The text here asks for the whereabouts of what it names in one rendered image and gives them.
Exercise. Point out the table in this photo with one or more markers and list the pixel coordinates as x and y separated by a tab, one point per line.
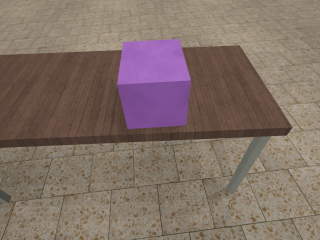
72	98

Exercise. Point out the carton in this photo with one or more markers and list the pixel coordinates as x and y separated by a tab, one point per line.
154	84

